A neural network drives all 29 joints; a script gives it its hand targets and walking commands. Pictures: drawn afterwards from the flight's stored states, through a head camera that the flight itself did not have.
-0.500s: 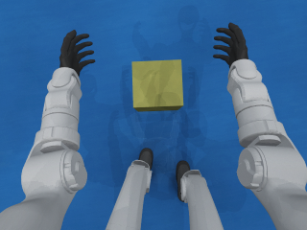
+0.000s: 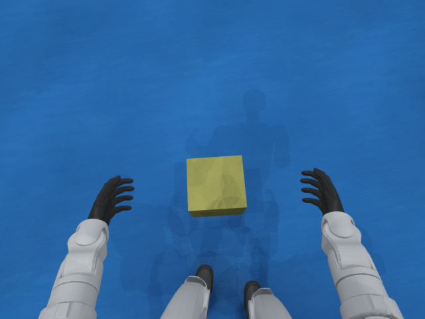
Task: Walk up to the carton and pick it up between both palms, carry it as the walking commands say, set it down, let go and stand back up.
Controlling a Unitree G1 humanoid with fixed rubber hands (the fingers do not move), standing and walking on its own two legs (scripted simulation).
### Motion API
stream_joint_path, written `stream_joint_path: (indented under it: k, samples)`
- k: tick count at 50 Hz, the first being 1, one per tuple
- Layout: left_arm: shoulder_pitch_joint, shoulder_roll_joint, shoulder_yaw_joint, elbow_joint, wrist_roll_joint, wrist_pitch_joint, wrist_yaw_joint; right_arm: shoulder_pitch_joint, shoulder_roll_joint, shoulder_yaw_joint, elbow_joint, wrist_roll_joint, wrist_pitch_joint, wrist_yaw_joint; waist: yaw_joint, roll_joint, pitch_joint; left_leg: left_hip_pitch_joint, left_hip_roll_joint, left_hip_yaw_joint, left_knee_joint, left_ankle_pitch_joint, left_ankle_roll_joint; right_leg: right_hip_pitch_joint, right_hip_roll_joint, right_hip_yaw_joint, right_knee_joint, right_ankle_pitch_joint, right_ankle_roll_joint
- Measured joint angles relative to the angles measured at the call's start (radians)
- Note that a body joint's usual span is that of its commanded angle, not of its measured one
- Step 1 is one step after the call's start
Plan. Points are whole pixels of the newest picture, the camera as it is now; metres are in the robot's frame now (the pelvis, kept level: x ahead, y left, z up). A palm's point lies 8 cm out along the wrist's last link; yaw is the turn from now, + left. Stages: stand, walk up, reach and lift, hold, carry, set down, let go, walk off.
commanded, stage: let go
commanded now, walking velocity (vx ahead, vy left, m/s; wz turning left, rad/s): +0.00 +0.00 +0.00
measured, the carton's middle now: (216, 188) +0.48 +0.05 -0.63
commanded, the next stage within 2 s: stand in 0.84 s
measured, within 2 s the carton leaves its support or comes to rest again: neither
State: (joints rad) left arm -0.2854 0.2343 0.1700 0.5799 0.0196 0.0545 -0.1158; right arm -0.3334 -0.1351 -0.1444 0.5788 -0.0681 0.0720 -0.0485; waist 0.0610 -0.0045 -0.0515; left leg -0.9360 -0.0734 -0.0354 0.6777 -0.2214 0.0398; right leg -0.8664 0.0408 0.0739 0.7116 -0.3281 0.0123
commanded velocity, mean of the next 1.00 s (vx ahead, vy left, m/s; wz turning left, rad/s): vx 0.00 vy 0.00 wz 0.00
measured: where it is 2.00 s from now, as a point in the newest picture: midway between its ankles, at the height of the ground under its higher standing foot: (227, 311)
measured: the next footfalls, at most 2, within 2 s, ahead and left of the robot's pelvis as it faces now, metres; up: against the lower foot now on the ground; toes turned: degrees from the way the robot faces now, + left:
none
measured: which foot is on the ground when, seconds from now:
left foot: down 0.00-1.00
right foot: down 0.00-1.00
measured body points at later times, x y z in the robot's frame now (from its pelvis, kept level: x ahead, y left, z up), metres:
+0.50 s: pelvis +0.03 -0.03 +0.04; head +0.06 -0.03 +0.49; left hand +0.20 +0.20 -0.04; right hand +0.20 -0.27 -0.04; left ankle +0.03 +0.09 -0.70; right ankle -0.02 -0.13 -0.70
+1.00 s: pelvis +0.03 -0.02 +0.03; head +0.04 -0.01 +0.48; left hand +0.19 +0.25 -0.06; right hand +0.18 -0.30 -0.05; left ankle +0.03 +0.09 -0.70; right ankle -0.02 -0.13 -0.70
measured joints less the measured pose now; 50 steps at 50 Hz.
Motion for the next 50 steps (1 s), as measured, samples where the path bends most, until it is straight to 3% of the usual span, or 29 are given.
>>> stream_joint_path:
  k: [14,24,33,42,46,50]
  samples:
    - [0.458,-0.026,-0.115,-0.145,-0.026,-0.047,0.047,0.422,-0.066,0.076,-0.079,0.064,-0.066,0.071,-0.029,0.005,0.053,0.489,0.016,-0.016,-0.198,0.005,-0.017,0.497,0.004,0.0,-0.223,0.026,-0.028]
    - [0.535,-0.01,-0.14,-0.175,-0.027,0.015,0.04,0.563,-0.085,0.108,-0.139,0.065,-0.008,0.1,-0.047,-0.014,0.103,0.729,0.032,-0.016,-0.257,-0.001,-0.035,0.729,0.017,0.004,-0.274,0.023,-0.051]
    - [0.506,-0.014,-0.135,-0.176,-0.002,0.079,0.04,0.556,-0.081,0.117,-0.157,0.075,0.047,0.109,-0.066,-0.025,0.155,0.802,0.035,-0.019,-0.237,-0.018,-0.04,0.803,0.022,0.0,-0.254,0.006,-0.058]
    - [0.511,-0.012,-0.133,-0.186,-0.009,0.15,0.078,0.566,-0.089,0.136,-0.124,0.097,0.026,0.08,-0.063,-0.016,0.11,0.772,0.024,-0.028,-0.217,-0.024,-0.033,0.781,0.013,-0.01,-0.243,-0.001,-0.052]
    - [0.494,0.031,-0.137,-0.085,0.013,0.068,0.117,0.541,-0.111,0.136,-0.003,0.033,-0.008,0.044,-0.055,-0.019,0.072,0.722,0.031,-0.026,-0.175,-0.044,-0.033,0.742,0.021,-0.009,-0.227,-0.008,-0.047]
    - [0.494,0.076,-0.119,-0.002,0.019,0.01,0.125,0.533,-0.148,0.118,0.086,0.023,-0.039,0.031,-0.057,-0.028,0.059,0.706,0.033,-0.02,-0.158,-0.058,-0.027,0.731,0.023,-0.004,-0.225,-0.011,-0.044]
